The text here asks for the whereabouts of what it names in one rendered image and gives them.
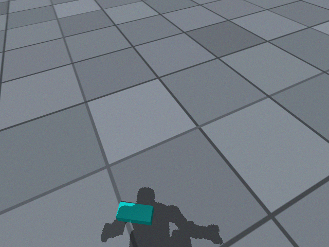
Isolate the carton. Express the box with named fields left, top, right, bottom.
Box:
left=116, top=202, right=154, bottom=225

